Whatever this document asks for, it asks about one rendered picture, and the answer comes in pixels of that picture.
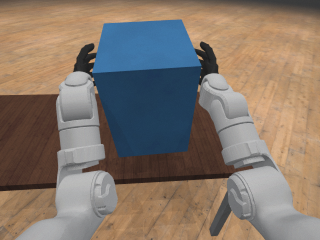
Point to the robot left forearm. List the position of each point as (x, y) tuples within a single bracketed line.
[(78, 126)]

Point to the robot right upper arm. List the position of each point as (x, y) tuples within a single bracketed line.
[(262, 197)]

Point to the robot left hand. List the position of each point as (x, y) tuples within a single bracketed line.
[(82, 61)]

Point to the carton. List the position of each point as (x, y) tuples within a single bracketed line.
[(147, 76)]

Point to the robot left upper arm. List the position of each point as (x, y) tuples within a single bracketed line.
[(83, 200)]

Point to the robot right hand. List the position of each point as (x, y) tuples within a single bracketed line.
[(209, 62)]

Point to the robot right forearm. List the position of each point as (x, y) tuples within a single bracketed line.
[(234, 125)]

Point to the table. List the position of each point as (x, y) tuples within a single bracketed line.
[(30, 140)]

